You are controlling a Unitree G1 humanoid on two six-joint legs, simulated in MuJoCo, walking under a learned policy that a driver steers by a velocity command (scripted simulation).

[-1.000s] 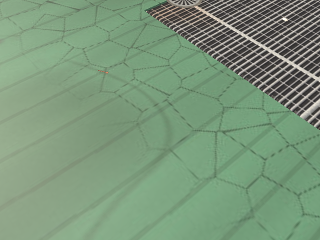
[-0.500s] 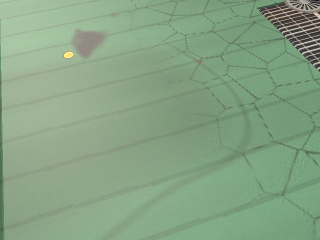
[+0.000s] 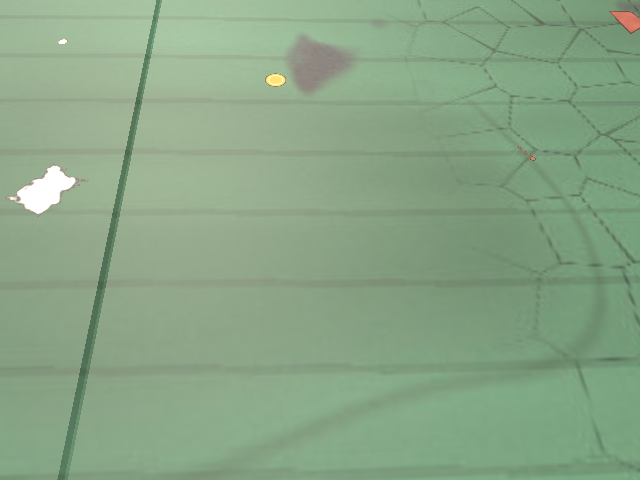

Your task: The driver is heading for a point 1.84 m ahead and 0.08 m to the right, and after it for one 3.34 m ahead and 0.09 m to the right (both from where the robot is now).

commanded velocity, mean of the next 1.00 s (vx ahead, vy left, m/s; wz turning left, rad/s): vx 0.09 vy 0.00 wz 0.23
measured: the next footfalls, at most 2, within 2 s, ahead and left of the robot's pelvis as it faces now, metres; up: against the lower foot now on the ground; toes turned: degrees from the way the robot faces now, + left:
right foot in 0.18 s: +0.07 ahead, -0.12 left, +0.00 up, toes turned +11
left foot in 0.56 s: +0.00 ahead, +0.08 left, +0.00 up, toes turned +7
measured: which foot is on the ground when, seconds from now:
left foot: down 0.00-0.16, up 0.18-0.54, down 0.56-0.96, up 0.98-1.00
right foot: up 0.00-0.16, down 0.18-0.70, up 0.72-0.92, down 0.94-1.00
